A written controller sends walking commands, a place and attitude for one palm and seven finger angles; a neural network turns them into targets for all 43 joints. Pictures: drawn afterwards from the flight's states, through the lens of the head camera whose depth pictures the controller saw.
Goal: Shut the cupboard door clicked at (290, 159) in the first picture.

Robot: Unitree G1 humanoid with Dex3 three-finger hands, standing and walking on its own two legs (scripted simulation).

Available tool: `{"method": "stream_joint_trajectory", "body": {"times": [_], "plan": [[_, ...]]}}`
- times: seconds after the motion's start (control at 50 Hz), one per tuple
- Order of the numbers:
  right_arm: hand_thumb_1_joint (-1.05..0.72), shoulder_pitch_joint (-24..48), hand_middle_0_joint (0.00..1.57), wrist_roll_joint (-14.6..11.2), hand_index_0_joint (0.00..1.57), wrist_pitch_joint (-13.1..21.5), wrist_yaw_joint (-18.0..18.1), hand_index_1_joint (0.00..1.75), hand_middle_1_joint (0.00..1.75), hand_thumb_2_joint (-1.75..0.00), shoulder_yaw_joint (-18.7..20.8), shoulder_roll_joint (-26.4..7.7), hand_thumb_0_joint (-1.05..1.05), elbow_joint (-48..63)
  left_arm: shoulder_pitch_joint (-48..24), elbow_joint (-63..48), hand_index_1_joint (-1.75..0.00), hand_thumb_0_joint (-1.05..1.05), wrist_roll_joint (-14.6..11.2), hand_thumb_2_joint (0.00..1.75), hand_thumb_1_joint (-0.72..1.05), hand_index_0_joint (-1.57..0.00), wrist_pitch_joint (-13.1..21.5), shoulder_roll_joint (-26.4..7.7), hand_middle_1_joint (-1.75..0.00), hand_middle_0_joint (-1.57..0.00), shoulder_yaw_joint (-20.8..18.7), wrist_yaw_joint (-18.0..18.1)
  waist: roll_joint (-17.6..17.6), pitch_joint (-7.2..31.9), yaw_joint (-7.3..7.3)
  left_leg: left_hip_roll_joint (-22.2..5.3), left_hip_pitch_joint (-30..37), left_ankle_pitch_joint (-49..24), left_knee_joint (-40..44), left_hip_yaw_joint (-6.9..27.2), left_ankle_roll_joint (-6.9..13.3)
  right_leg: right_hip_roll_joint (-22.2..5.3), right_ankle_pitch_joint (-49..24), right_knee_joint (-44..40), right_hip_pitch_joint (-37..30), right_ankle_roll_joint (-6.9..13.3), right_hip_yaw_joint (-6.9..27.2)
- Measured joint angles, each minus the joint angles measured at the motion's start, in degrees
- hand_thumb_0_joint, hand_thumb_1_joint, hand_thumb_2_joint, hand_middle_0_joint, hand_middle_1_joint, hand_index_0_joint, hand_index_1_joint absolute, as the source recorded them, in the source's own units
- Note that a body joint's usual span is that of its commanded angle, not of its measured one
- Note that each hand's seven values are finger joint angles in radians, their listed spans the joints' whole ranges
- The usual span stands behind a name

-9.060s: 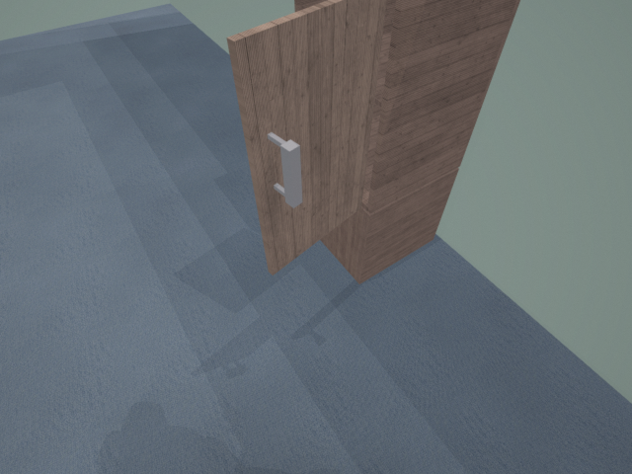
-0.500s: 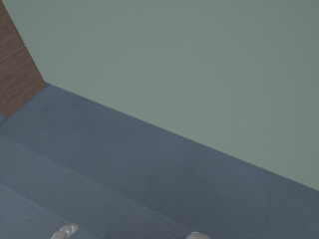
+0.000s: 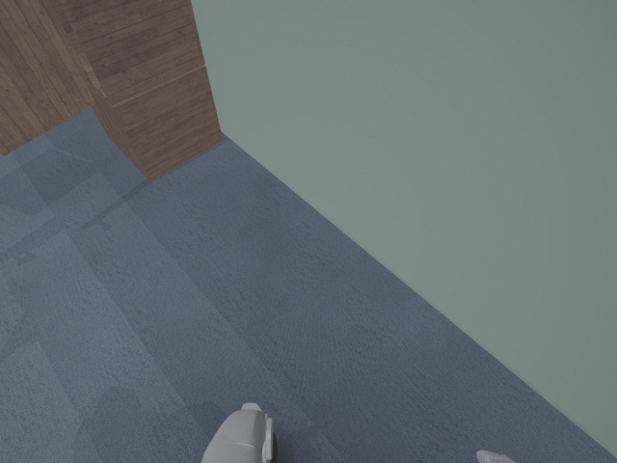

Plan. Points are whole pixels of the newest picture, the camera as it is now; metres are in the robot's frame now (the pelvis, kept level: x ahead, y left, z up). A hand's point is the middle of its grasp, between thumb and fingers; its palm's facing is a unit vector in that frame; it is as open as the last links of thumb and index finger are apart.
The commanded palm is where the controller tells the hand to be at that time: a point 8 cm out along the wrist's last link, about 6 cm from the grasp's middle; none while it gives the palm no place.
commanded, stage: walk to a spot facing it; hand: left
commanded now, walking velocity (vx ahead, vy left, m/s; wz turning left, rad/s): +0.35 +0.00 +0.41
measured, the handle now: out of the picture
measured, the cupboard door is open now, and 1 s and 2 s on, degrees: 100 100 100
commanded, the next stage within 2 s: turn to face it in 1.40 s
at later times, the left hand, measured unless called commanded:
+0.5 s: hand (193, 330) +0.32 +0.23 -0.15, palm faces +0.12 -0.99 -0.13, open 7.4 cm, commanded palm none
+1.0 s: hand (203, 320) +0.35 +0.22 -0.18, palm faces +0.36 -0.91 -0.18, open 7.2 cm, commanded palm none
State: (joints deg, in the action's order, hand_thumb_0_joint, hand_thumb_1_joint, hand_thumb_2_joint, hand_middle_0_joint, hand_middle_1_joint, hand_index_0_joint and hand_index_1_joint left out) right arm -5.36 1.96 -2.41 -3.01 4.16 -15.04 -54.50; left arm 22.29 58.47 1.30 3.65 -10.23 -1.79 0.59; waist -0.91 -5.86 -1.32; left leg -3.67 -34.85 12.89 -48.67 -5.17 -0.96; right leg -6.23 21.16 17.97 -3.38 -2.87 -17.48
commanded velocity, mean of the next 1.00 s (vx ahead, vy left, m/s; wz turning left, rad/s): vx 0.37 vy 0.00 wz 0.26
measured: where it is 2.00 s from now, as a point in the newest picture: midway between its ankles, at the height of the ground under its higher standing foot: (268, 283)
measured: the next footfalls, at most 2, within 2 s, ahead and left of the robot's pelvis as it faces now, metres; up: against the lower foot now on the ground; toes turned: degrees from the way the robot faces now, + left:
left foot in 0.10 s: +0.18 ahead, +0.11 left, +0.00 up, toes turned +10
right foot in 0.64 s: +0.42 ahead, -0.08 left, +0.00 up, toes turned +2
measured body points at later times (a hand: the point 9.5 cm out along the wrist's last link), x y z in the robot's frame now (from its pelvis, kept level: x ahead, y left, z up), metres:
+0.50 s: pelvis +0.21 +0.04 +0.01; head +0.23 +0.07 +0.46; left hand +0.31 +0.28 -0.14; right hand +0.23 -0.21 -0.13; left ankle +0.14 +0.11 -0.74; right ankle +0.35 -0.11 -0.68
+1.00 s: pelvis +0.43 +0.06 +0.00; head +0.44 +0.08 +0.45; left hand +0.33 +0.27 -0.17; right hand +0.57 -0.16 -0.14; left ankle +0.52 +0.20 -0.70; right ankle +0.38 -0.09 -0.74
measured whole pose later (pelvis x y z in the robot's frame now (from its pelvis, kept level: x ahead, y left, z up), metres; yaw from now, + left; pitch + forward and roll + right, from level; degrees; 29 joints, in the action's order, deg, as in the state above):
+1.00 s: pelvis +0.43 +0.06 +0.00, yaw +19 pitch -1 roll -2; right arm -10.4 1.7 0.1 -1.9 3.9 -10.3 -58.7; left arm 20.7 62.6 1.2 4.3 -11.4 -2.6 0.7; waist -0.7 -2.7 -0.6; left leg -5.4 -31.8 10.5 -43.5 -4.9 0.2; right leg -3.0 18.8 19.3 -1.3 -2.0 -15.8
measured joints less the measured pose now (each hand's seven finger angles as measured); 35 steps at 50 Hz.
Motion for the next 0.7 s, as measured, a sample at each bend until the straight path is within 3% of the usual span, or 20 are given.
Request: {"method": "stream_joint_trajectory", "body": {"times": [0.06,0.1,0.12,0.16,0.18,0.22,0.3,0.38,0.48,0.58,0.64,0.7], "plan": [[-0.92,3.5,0.20,0.1,0.19,1.3,0.2,0.29,0.30,-0.90,-0.8,0.3,0.01,1.6,3.0,1.9,-0.30,0.01,0.1,0.90,0.91,-0.20,-0.5,-0.5,-0.30,-0.20,0.0,-0.2,-1.0,-0.8,-1.34,2.2,3.7,2.4,7.5,-2.8,2.4,-2.1,3.9,3.8,-1.6,-1.7,-1.7],[-0.92,4.4,0.20,0.4,0.19,2.8,0.3,0.29,0.30,-0.90,-1.4,0.1,0.01,3.2,5.5,3.2,-0.30,0.01,-0.2,0.90,0.91,-0.20,-1.1,-0.3,-0.30,-0.20,0.1,-0.6,-0.1,-0.1,-1.43,3.4,8.5,0.6,13.1,-3.8,5.0,-4.1,6.8,15.5,1.4,-1.9,-1.4],[-0.92,4.4,0.20,0.5,0.20,3.8,0.7,0.29,0.30,-0.90,-1.4,0.0,0.01,4.0,6.0,3.5,-0.30,0.01,-0.5,0.90,0.91,-0.20,-1.8,-0.2,-0.30,-0.20,0.2,-1.0,0.9,0.4,-0.88,3.1,8.2,-3.5,12.1,-3.3,6.6,-4.2,7.6,26.5,5.5,-1.6,1.0],[-0.92,3.9,0.20,-0.2,0.20,4.9,1.7,0.29,0.30,-0.90,-1.7,1.2,0.01,4.2,4.1,3.6,-0.30,0.01,-0.8,0.90,0.91,-0.20,-3.5,-1.3,-0.30,-0.20,0.0,-1.2,-0.1,-0.2,-1.21,4.1,9.0,0.0,8.5,-3.0,7.5,-3.5,6.9,47.1,14.8,-0.5,9.0],[-0.92,3.2,0.20,-0.3,0.20,5.1,2.0,0.29,0.30,-0.90,-2.1,1.9,0.01,4.0,2.7,3.2,-0.30,0.01,-0.8,0.90,0.91,-0.20,-3.9,-1.9,-0.30,-0.20,-0.3,-1.0,-0.8,-0.1,-1.57,4.6,10.4,1.7,8.9,-2.8,7.3,-3.0,5.4,53.5,19.1,-0.2,11.3],[-0.91,1.1,0.20,-0.4,0.20,5.3,2.7,0.29,0.30,-0.90,-2.7,3.2,0.00,2.9,-0.6,1.9,-0.30,0.02,-0.3,0.90,0.91,-0.19,-3.8,-2.5,-0.30,-0.19,-0.9,-0.8,-1.6,0.3,-1.86,5.3,13.5,2.4,12.0,-1.8,6.5,-2.8,1.7,57.7,26.2,-0.2,13.2],[-0.92,-3.3,0.20,-0.8,0.20,5.7,3.5,0.29,0.30,-0.90,-3.0,5.1,0.00,-0.1,-6.8,-1.8,-0.30,0.01,0.2,0.90,0.91,-0.19,-3.1,-1.7,-0.30,-0.19,-1.0,-1.4,-1.3,0.9,-1.58,6.1,20.2,0.7,19.7,0.3,6.5,-3.4,-4.5,50.9,35.0,-0.6,14.7],[-0.96,-7.7,0.21,-1.0,0.21,6.0,3.9,0.30,0.30,-0.90,-1.9,4.5,-0.01,-2.2,-10.8,-3.9,-0.30,0.01,0.3,0.90,0.91,-0.19,-3.1,-0.7,-0.30,-0.19,-0.8,-1.8,-1.5,2.7,0.20,6.8,26.0,0.2,26.0,1.4,6.5,-3.5,-10.6,41.9,38.7,-1.0,15.7],[-0.94,-13.5,0.21,-0.7,0.20,6.0,3.8,0.29,0.30,-0.90,-2.1,4.9,0.00,-4.8,-14.9,-5.0,-0.30,0.01,0.1,0.90,0.91,-0.19,-3.5,-1.0,-0.30,-0.19,-0.6,-2.2,-2.4,4.0,2.58,6.9,31.6,1.5,30.7,2.5,5.6,-2.3,-14.6,30.4,37.3,-0.7,14.9],[-0.92,-18.5,0.21,-0.2,0.20,5.9,4.0,0.29,0.30,-0.90,-2.4,5.7,0.00,-7.3,-17.9,-5.7,-0.30,0.01,0.0,0.90,0.91,-0.19,-3.2,-1.6,-0.30,-0.19,-0.2,-2.4,-2.3,3.8,4.99,6.2,35.1,5.8,30.4,3.1,3.9,0.5,-11.9,20.2,31.6,1.0,13.2],[-0.92,-21.5,0.20,-0.4,0.20,5.6,4.1,0.29,0.30,-0.90,-2.6,6.2,0.01,-8.9,-18.8,-6.3,-0.30,0.01,0.0,0.90,0.91,-0.19,-1.7,-1.8,-0.30,-0.19,0.0,-2.4,-1.5,3.2,5.83,5.3,34.2,11.6,23.0,4.0,2.6,2.5,-11.7,13.2,24.9,3.0,11.9],[-0.92,-20.8,0.20,-1.1,0.20,4.3,3.8,0.29,0.30,-0.90,-2.4,6.3,0.01,-10.7,-18.7,-6.2,-0.30,0.01,-0.1,0.90,0.91,-0.20,0.2,-0.6,-0.30,-0.19,0.1,-1.8,0.7,1.0,5.90,3.5,24.1,14.8,-2.8,5.3,2.8,3.5,-6.7,16.2,22.4,4.5,9.3]]}}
